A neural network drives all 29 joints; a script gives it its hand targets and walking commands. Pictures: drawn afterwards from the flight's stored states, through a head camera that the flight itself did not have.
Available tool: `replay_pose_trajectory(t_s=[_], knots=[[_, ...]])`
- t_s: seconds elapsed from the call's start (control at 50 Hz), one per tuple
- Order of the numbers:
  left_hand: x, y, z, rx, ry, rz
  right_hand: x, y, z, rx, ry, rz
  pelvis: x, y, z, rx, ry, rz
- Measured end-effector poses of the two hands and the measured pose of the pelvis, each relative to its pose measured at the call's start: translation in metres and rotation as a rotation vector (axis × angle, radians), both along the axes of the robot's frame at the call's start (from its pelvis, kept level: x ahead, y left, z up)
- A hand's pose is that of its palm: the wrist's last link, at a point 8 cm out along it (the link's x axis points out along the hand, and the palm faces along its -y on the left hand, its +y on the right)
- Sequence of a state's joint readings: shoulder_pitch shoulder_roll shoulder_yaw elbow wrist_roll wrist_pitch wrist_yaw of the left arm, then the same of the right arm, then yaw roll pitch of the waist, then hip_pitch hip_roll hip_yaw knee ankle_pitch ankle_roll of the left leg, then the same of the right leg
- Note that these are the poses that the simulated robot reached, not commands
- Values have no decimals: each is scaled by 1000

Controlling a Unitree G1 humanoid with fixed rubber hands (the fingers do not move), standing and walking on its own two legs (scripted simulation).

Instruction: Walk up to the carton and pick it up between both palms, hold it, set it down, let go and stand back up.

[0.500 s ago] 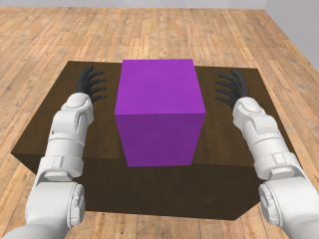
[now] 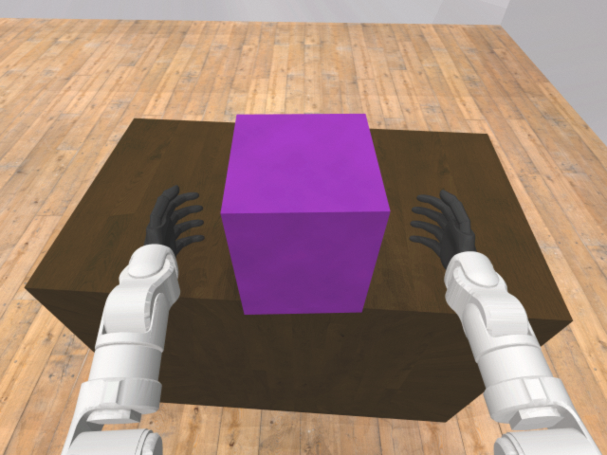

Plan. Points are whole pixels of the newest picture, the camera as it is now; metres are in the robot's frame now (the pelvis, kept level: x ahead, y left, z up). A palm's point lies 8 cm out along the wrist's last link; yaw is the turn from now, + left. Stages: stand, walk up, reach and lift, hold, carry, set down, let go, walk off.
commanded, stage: set down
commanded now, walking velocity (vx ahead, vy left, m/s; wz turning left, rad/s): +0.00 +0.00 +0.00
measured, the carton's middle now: (302, 218) +0.45 +0.02 +0.04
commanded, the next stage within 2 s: none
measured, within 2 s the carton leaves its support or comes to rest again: neither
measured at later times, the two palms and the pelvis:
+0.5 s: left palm (161, 317) +0.28 +0.21 +0.03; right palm (469, 327) +0.27 -0.19 +0.03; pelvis +0.02 +0.01 +0.00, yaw -2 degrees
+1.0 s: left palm (162, 367) +0.23 +0.21 -0.02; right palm (465, 379) +0.22 -0.19 -0.01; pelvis +0.02 +0.02 +0.00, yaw -3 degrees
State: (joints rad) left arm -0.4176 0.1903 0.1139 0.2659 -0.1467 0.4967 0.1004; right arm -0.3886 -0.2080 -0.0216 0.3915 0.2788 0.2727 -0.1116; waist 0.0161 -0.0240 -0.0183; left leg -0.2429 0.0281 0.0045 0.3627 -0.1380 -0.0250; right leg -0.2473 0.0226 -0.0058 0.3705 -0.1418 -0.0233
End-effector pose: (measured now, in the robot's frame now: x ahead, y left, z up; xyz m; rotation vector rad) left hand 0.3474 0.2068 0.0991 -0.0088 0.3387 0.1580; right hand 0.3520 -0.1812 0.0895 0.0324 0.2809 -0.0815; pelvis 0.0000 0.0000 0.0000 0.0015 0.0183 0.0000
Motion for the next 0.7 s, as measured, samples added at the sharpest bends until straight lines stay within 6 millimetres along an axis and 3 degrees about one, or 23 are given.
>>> replay_pose_trajectory(t_s=[0.12, 0.4, 0.7], knots=[[-18, 0, -14, 1, -6, -8, -19, 4, -14, -2, -9, -4, 5, 3, 1, 0, -22, 0], [-55, 2, -52, 27, 8, -15, -66, -15, -41, -33, -7, -37, 16, 10, 2, 0, -53, -26], [-86, 4, -88, 40, 54, -49, -113, -9, -77, -21, 49, -44, 27, 14, 2, -4, -55, -42]])
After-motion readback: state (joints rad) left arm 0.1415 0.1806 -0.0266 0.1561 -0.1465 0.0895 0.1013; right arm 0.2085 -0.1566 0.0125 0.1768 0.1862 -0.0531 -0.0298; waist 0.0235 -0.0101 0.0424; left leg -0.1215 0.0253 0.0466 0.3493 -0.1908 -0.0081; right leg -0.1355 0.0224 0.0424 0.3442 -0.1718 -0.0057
